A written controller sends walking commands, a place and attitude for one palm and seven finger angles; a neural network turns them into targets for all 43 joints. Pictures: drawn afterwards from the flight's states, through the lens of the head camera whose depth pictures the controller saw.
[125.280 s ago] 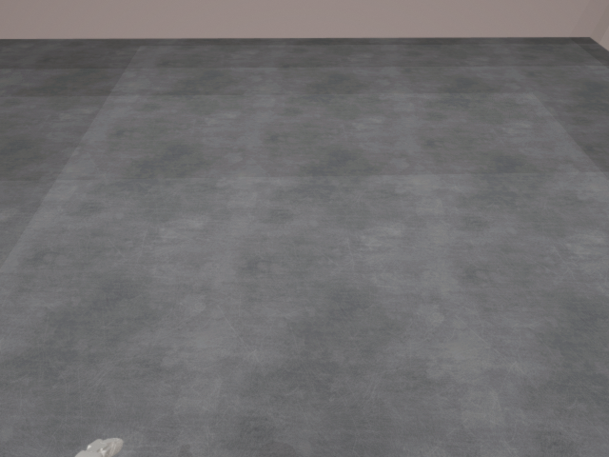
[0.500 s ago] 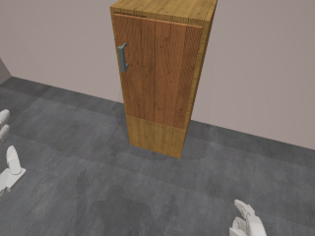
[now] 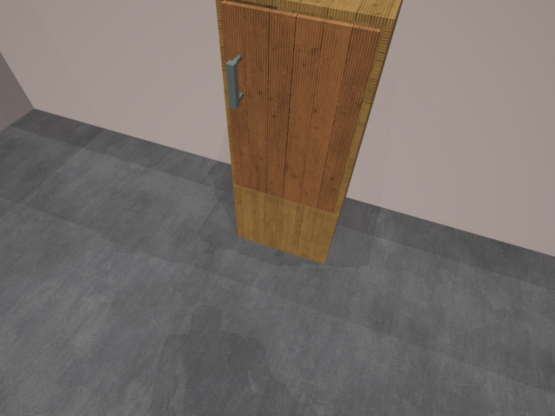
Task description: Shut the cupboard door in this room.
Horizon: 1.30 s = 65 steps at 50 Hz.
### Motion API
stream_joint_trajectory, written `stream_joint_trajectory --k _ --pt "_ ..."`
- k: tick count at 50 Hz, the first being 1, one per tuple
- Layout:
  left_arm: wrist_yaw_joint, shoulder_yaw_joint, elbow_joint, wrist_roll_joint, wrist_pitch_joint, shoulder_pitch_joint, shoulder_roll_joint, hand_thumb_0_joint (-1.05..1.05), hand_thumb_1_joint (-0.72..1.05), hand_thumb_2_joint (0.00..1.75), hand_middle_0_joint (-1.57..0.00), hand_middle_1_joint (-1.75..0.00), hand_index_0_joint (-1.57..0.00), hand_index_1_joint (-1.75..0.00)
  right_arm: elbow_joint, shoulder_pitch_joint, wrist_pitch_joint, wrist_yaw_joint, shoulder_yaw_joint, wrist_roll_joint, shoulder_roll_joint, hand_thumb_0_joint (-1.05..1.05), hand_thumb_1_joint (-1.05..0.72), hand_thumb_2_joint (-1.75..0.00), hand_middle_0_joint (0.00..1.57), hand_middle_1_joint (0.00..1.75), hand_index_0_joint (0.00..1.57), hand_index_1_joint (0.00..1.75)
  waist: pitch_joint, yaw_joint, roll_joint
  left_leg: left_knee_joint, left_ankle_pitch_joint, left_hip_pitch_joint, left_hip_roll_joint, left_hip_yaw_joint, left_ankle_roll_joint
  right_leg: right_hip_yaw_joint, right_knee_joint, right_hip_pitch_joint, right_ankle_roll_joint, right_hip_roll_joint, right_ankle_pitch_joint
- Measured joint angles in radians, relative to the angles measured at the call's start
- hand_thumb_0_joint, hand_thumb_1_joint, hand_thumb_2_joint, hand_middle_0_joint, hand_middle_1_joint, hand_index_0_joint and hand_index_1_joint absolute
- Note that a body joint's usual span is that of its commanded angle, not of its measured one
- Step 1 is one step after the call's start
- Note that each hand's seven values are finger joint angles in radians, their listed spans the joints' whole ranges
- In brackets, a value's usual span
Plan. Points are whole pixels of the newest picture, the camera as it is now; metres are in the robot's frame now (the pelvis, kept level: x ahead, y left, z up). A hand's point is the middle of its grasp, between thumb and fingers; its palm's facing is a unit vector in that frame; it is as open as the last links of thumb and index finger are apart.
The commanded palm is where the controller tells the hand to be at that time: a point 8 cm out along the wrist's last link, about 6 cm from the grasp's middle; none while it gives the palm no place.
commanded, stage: let the arm hang, fingers relaxed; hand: left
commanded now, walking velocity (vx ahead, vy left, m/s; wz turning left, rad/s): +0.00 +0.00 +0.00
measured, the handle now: (236, 81) +0.86 +0.15 +0.02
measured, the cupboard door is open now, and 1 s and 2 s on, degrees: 0 0 0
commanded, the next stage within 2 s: look to check the result in 0.62 s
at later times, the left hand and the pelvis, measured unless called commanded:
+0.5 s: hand out of the picture -0.03 +0.14 -0.18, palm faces +0.02 -0.99 -0.12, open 7.4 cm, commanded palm none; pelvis -0.01 +0.01 +0.00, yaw -1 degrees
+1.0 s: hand out of the picture -0.04 +0.16 -0.17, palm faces +0.00 -0.98 -0.18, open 7.4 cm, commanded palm none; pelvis +0.00 +0.00 +0.00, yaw -2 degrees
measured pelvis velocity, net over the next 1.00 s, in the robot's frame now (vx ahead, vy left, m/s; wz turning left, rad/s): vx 0.00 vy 0.00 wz -0.03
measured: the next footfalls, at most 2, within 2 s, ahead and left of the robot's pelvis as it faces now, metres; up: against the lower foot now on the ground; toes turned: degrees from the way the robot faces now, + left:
none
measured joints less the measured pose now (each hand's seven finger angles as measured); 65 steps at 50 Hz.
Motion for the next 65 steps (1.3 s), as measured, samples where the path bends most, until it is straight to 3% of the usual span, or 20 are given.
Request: stream_joint_trajectory --k 10,24,47,65 --pt "0.008 -0.016 0.107 -0.001 -0.012 0.055 -0.049 0.00 0.92 0.90 -0.20 -0.30 -0.20 -0.30 0.065 0.019 -0.011 -0.007 -0.003 0.006 0.029 0.01 -0.91 -0.90 0.20 0.29 0.20 0.30 -0.022 -0.005 0.033 -0.047 0.021 0.041 -0.006 0.027 0.009 0.026 -0.018 0.019 0.009 -0.008 0.016" --pt "0.013 -0.024 0.095 0.003 -0.031 0.038 -0.119 0.00 0.90 0.90 -0.20 -0.30 -0.20 -0.30 0.071 0.023 -0.023 -0.010 -0.006 0.005 0.065 0.01 -0.91 -0.90 0.20 0.29 0.20 0.30 -0.060 -0.006 0.013 -0.046 0.024 0.038 -0.008 0.033 0.010 0.032 -0.002 0.007 0.011 -0.011 0.011" --pt "0.015 -0.013 0.101 0.002 -0.028 0.040 -0.082 0.00 0.91 0.90 -0.20 -0.30 -0.20 -0.30 0.072 0.028 -0.024 -0.013 -0.008 0.006 0.045 0.01 -0.91 -0.90 0.20 0.29 0.20 0.30 -0.036 -0.009 0.020 -0.056 0.026 0.039 -0.008 0.034 0.008 0.033 -0.008 0.006 0.009 -0.010 0.012" --pt "0.014 -0.017 0.092 0.002 -0.035 0.014 -0.093 0.00 0.90 0.90 -0.20 -0.30 -0.20 -0.30 0.070 -0.005 -0.028 -0.012 -0.008 0.007 0.042 0.01 -0.91 -0.90 0.20 0.29 0.20 0.30 -0.030 -0.007 0.015 -0.060 0.016 0.049 -0.003 0.028 -0.002 0.030 -0.022 0.023 0.002 -0.004 0.006"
